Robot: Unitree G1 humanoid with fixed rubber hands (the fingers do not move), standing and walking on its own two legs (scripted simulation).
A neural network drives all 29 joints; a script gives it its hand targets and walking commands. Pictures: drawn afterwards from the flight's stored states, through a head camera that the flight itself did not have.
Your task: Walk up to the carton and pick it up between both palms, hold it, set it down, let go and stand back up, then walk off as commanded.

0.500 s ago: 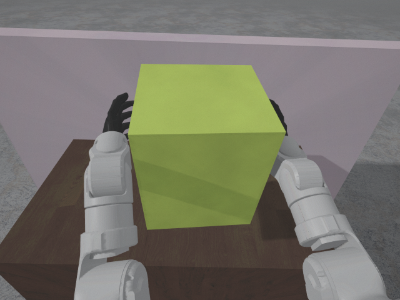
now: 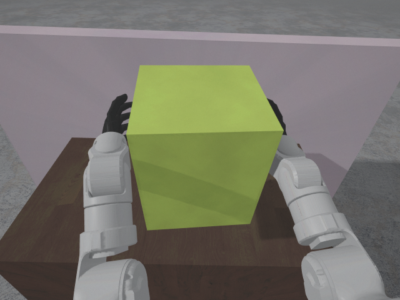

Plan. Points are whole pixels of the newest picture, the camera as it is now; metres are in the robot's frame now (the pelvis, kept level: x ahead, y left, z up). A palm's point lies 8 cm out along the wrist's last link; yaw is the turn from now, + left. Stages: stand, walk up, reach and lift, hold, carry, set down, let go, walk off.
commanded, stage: hold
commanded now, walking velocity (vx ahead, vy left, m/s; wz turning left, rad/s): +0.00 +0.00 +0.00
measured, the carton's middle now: (197, 148) +0.37 +0.00 +0.17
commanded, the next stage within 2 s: none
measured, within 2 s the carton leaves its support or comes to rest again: neither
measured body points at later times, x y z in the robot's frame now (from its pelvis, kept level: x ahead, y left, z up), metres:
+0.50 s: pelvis +0.00 +0.01 +0.00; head -0.05 +0.04 +0.44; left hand +0.38 +0.16 +0.21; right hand +0.38 -0.15 +0.20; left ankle +0.04 +0.12 -0.75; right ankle +0.02 -0.12 -0.75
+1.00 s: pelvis +0.00 +0.00 +0.00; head -0.05 +0.03 +0.44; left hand +0.38 +0.16 +0.21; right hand +0.37 -0.15 +0.20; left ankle +0.04 +0.12 -0.75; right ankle +0.02 -0.12 -0.75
